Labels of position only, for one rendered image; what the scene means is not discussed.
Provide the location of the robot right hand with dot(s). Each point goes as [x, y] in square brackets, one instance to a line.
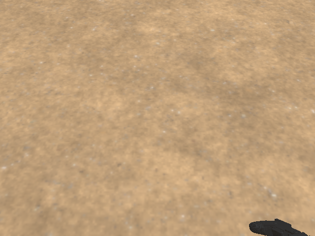
[275, 227]

